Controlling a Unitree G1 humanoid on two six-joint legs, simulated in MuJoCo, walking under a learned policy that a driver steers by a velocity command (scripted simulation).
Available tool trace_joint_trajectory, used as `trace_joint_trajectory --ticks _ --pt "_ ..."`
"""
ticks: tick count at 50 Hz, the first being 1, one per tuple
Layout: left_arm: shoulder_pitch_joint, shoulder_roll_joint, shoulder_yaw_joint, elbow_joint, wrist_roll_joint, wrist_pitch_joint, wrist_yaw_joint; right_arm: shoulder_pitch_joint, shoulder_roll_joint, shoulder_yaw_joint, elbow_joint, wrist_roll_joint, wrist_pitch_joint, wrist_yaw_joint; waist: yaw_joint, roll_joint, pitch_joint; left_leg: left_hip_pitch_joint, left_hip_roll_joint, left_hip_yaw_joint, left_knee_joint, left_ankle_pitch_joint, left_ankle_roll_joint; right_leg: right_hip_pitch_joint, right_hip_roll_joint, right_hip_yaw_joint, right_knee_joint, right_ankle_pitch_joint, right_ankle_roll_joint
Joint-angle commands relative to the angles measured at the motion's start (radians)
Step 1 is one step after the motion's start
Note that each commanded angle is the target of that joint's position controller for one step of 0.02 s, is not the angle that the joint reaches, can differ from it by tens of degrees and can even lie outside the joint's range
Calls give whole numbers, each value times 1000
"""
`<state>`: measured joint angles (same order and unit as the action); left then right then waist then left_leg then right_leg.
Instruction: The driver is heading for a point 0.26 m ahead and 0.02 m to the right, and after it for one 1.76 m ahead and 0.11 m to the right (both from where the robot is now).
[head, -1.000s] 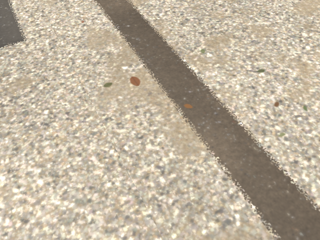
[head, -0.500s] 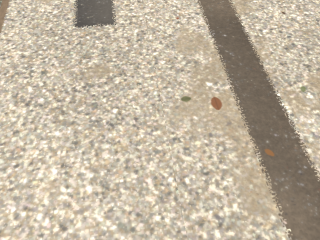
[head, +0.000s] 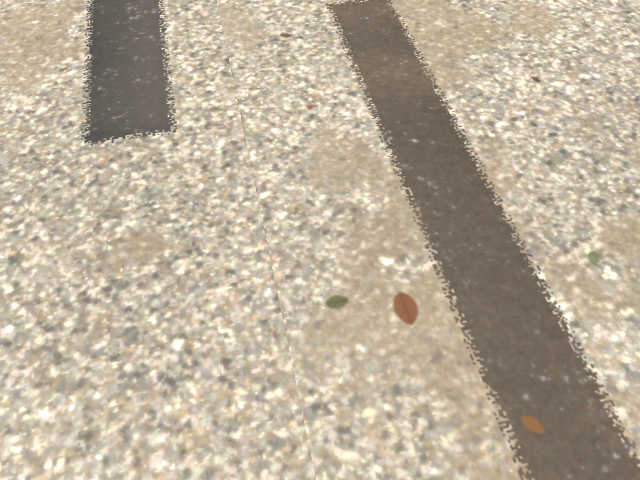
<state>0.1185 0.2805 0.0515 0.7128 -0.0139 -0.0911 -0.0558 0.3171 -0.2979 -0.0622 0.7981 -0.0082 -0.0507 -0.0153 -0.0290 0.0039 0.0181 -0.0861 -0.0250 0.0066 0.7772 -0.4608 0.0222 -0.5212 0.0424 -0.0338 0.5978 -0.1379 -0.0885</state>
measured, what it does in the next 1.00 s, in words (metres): walks ahead: left foot, then right foot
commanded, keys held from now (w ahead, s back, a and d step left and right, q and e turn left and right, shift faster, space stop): w+e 0.04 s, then e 0.28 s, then no key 0.10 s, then q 0.58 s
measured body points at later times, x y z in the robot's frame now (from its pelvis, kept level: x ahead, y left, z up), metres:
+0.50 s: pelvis +0.22 +0.00 +0.01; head +0.25 +0.00 +0.46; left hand +0.40 +0.25 -0.10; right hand +0.35 -0.29 -0.07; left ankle +0.34 +0.08 -0.72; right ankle +0.11 -0.08 -0.68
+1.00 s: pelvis +0.24 -0.03 +0.03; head +0.27 -0.05 +0.47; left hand +0.38 +0.24 -0.07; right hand +0.37 -0.34 -0.08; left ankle +0.25 +0.10 -0.64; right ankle +0.22 -0.15 -0.72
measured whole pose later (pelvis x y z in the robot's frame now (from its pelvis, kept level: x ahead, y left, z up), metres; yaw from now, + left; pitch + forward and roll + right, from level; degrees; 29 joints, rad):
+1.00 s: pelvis +0.24 -0.03 +0.03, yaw -1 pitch +1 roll +1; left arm 0.20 0.25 0.06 0.72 0.01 0.01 0.04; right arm 0.20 -0.35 -0.10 0.68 0.02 0.06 -0.02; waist 0.01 0.03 0.03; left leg -0.54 -0.04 -0.07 1.07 -0.39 -0.09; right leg -0.20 -0.03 -0.04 0.44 -0.26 -0.01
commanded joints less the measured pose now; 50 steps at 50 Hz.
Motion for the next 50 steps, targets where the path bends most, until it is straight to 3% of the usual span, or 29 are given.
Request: trace_joint_trajectory --ticks 1,2,3,4,5,8,13,16,19,20,21,22,23,24,25,26,28,30,35,38,39,40,41,42,43,44,45,46,50 --pt "307 181 58 -4 -9 2 16 -8 -116 -4 -127 28 -74 26 140 -172 -298 -708 -3 -152 624 -36 -6 859 -350 767 -292 -227 -267" --pt "242 159 51 -23 -4 7 21 -91 -122 -2 -152 39 -86 30 127 -80 -183 -715 43 -130 567 48 8 708 -315 640 -306 -204 -228" --pt "174 144 43 -41 4 11 22 -132 -118 -4 -162 18 -89 25 88 0 -83 -676 73 -110 478 92 2 539 -281 543 -319 -22 -208" --pt "130 130 36 -60 13 12 25 -128 -128 -14 -165 -4 -81 17 50 4 -54 -602 97 -106 415 116 -12 431 -253 468 -324 199 -198" --pt "109 129 35 -72 17 15 29 -105 -123 -17 -167 -12 -69 13 22 -20 -54 -544 101 -99 387 112 -30 366 -228 419 -323 376 -199" --pt "108 164 46 -63 14 18 46 -68 -78 -6 -161 -17 -39 -5 -4 -44 -73 -492 73 -58 248 166 -83 271 -175 287 -300 690 -195" --pt "156 173 54 -35 -16 69 83 -205 -49 6 -187 -6 -22 -7 49 -93 -130 -413 -4 -56 -61 436 -105 267 -99 259 -230 564 -94" --pt "178 170 56 -33 -13 96 98 -285 -61 3 -208 1 -25 7 76 -108 -123 -419 -28 -86 -185 446 -99 334 -117 353 -181 429 -75" --pt "154 147 49 -45 0 102 104 -241 -92 -11 -191 -6 -43 18 55 -128 -122 -379 -11 -106 -285 426 -58 413 -146 430 -92 381 -64" --pt "128 134 43 -53 0 100 103 -205 -89 -13 -181 -11 -52 18 25 -127 -123 -303 0 -93 -367 509 -32 404 -124 424 -40 361 -46" --pt "134 101 31 -64 10 94 98 -171 -116 -18 -182 -27 -61 12 17 -84 -173 -147 84 -141 -390 718 16 355 -71 392 62 292 -13" --pt "231 54 16 -61 30 82 94 -151 -162 -21 -192 -49 -58 5 63 97 -255 86 268 -319 -316 1163 136 203 31 306 248 -103 37" --pt "339 58 5 -40 15 80 88 -99 -106 -11 -159 -50 -42 7 77 285 -339 214 439 -555 -322 1184 310 55 83 253 422 -567 94" --pt "335 125 18 -11 16 91 85 -110 -36 8 -159 -16 -35 14 67 171 -309 133 414 -599 -358 908 304 51 14 260 472 -564 127" --pt "241 140 25 -14 17 112 86 -141 -10 20 -161 -8 -26 23 47 103 -228 59 340 -523 -377 724 251 40 -16 222 483 -513 154" --pt "192 135 29 -15 22 130 89 -173 -28 19 -161 -4 -14 31 48 76 -164 -22 290 -480 -405 588 216 34 -30 188 456 -473 169" --pt "149 119 30 -29 21 143 90 -232 -110 -6 -174 3 13 30 64 111 -75 -167 212 -412 -457 428 170 93 -37 137 310 -412 175" --pt "145 84 23 -20 15 133 94 -214 -145 -25 -179 1 32 22 51 150 -83 -180 164 -372 -465 422 164 155 -1 92 206 -371 170" --pt "116 80 29 -17 11 112 96 -187 -143 -39 -188 19 52 2 31 163 -134 -138 173 -441 -471 326 178 198 8 109 70 -254 142" --pt "149 78 35 -3 12 93 84 -199 -139 -45 -192 35 73 -14 63 160 -125 -205 132 -431 -441 250 133 318 15 77 -140 -109 101" --pt "167 107 44 -3 19 89 83 -184 -123 -42 -193 36 77 -18 67 129 -127 -282 100 -403 -399 188 95 401 -46 112 -187 -80 70" --pt "187 185 63 -5 42 90 88 -201 -85 -33 -215 31 73 -17 64 -38 -94 -434 18 -284 -249 92 34 442 -213 277 -257 -124 -14" --pt "157 224 73 -10 63 90 86 -218 -84 -34 -242 31 63 -12 56 -280 -53 -522 -98 -113 -29 -74 -12 368 -388 487 -342 3 -145" --pt "94 176 58 -44 72 81 90 -176 -140 -56 -221 15 57 -10 45 -217 -50 -525 -48 -143 197 -121 -45 345 -439 491 -332 144 -190" --pt "39 136 46 -61 60 74 96 -122 -154 -69 -186 22 62 -7 10 -144 -57 -521 -46 -152 302 -81 -55 350 -391 401 -300 224 -156" --pt "-2 123 42 -70 40 71 99 -79 -139 -69 -159 24 75 -12 -10 -107 -53 -535 -39 -143 359 -32 -71 375 -340 317 -270 263 -114" --pt "-5 112 38 -70 25 68 99 -71 -123 -65 -151 21 86 -15 0 -104 -46 -566 -30 -140 409 8 -88 403 -327 272 -253 326 -104" --pt "6 112 35 -66 22 72 101 -79 -102 -58 -156 24 93 -13 7 -104 -39 -569 -23 -122 423 31 -102 406 -308 222 -248 375 -104" --pt "83 141 49 -47 26 96 110 -196 -69 -35 -227 35 96 4 76 -155 -44 -573 26 -50 230 89 -135 509 -307 149 -247 376 -124"
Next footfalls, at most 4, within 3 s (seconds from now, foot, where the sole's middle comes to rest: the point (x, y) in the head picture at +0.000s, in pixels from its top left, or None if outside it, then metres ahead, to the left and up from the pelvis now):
0.42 left None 0.38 0.06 -0.75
0.78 right None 0.26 -0.15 -0.75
1.20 left None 0.28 0.11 -0.75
1.70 right None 0.26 -0.11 -0.75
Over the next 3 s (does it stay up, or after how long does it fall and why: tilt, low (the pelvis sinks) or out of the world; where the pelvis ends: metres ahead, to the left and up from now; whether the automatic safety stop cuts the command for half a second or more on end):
stays up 0.58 -0.06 0.02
